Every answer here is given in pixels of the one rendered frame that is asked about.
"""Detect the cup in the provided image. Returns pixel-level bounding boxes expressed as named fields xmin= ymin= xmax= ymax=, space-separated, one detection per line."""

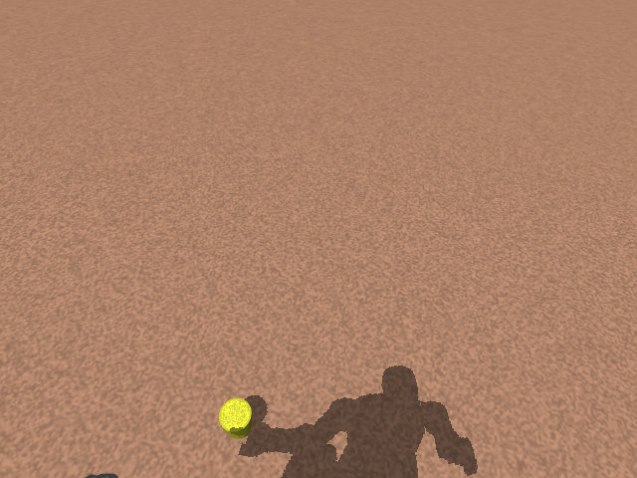
xmin=219 ymin=398 xmax=252 ymax=439

